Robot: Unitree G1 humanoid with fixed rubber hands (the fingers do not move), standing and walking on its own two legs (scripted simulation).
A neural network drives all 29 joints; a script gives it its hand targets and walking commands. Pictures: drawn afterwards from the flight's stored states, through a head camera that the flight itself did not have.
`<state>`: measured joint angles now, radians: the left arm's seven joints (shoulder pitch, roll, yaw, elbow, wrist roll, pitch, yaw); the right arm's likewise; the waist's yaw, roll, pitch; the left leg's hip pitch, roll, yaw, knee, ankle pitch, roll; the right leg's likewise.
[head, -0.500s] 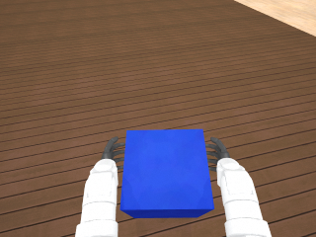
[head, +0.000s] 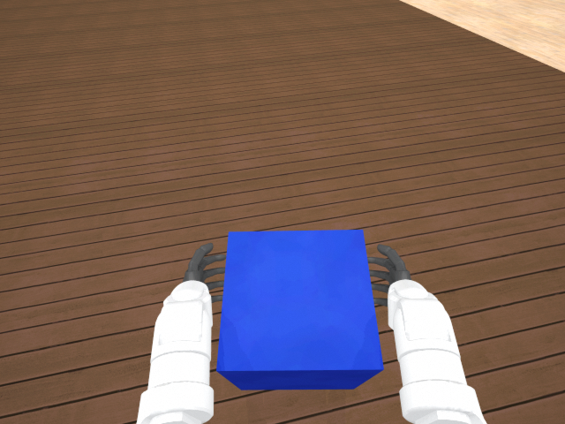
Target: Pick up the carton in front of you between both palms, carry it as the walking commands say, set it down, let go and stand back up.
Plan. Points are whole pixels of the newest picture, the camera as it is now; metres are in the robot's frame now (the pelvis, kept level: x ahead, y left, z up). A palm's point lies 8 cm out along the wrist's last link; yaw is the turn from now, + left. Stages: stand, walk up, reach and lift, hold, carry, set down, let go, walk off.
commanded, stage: hold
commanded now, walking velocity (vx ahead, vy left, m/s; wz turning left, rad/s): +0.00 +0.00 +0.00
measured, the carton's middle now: (296, 317) +0.31 +0.00 -0.05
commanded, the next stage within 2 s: set down in 0.04 s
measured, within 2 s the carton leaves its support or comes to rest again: neither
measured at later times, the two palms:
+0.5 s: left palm (216, 298) +0.34 +0.14 -0.04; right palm (383, 304) +0.33 -0.15 -0.05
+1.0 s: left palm (240, 335) +0.37 +0.12 -0.22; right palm (374, 333) +0.37 -0.17 -0.23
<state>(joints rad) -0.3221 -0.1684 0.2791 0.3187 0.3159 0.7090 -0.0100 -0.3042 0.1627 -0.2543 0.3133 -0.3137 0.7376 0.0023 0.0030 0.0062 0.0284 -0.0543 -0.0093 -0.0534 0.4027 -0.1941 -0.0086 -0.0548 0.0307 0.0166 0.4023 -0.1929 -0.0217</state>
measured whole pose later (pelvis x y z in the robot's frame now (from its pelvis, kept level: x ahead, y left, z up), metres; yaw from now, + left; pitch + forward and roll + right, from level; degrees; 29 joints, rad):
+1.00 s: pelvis -0.05 +0.00 -0.16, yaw +0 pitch +38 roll +1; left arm -0.73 -0.23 0.51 0.52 0.28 0.23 0.14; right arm -0.78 0.04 -0.44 0.65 -0.29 0.27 -0.02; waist -0.01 0.03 -0.19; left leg -1.55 -0.09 -0.07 1.29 -0.41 -0.04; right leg -1.56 0.07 0.06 1.31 -0.41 0.00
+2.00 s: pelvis -0.08 +0.00 -0.38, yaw +4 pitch +41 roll +4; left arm -1.16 -0.03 0.40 0.78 0.01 0.13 0.29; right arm -1.28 -0.26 -0.15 0.98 -0.01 0.18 -0.08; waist -0.05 0.06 0.15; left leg -2.26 -0.19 -0.05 2.07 -0.55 -0.12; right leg -2.28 0.10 0.06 2.12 -0.55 0.02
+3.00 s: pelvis -0.07 +0.00 -0.40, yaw +3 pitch +42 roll +3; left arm -1.23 0.04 0.47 0.95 0.11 0.03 0.10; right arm -1.34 -0.28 -0.31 1.13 -0.12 0.06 0.04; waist -0.03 0.07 0.16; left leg -2.29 -0.16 -0.03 2.15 -0.61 -0.09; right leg -2.31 0.06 0.03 2.19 -0.62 0.00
